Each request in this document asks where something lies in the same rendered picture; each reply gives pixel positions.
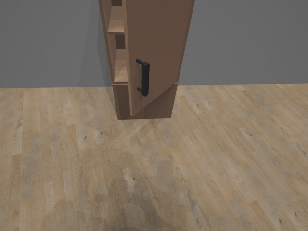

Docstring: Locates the cupboard door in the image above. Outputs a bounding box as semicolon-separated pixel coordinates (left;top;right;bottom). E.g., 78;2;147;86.
122;0;192;116

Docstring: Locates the handle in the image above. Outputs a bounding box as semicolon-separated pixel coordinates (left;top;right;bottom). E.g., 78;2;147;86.
136;59;150;97

